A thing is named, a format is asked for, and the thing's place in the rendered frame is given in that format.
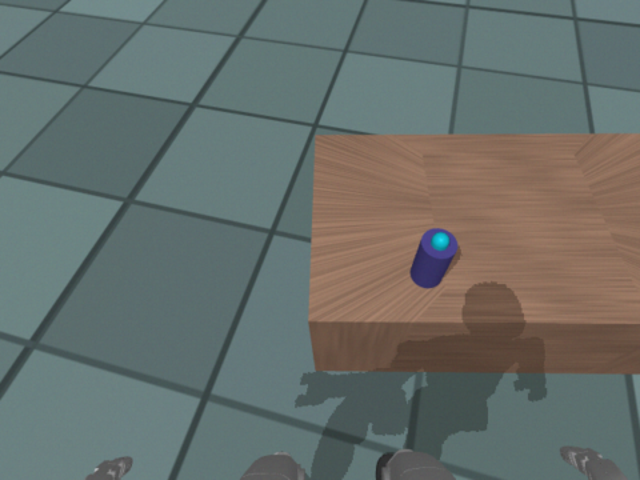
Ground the right robot foot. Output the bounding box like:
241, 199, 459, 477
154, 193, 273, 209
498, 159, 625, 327
376, 454, 393, 480

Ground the bottle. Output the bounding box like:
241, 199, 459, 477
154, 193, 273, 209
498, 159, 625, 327
410, 228, 458, 288

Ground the right robot hand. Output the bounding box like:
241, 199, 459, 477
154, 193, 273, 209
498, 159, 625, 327
560, 446, 628, 480

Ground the left robot hand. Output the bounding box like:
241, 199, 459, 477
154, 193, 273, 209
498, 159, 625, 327
84, 457, 133, 480

